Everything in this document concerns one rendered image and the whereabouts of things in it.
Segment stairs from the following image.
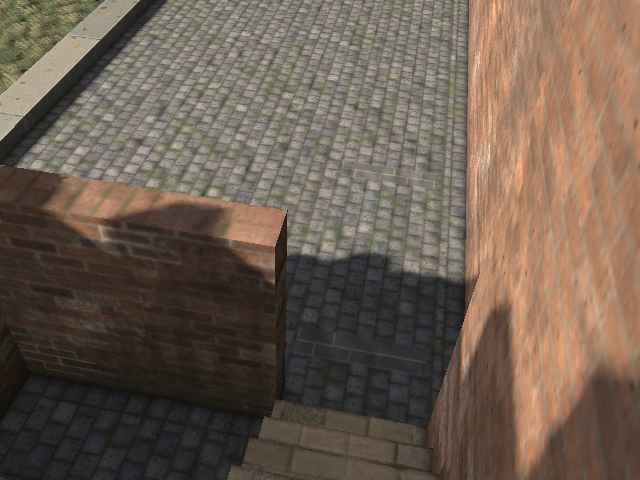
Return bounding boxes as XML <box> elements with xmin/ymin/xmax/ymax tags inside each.
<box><xmin>227</xmin><ymin>399</ymin><xmax>440</xmax><ymax>480</ymax></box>

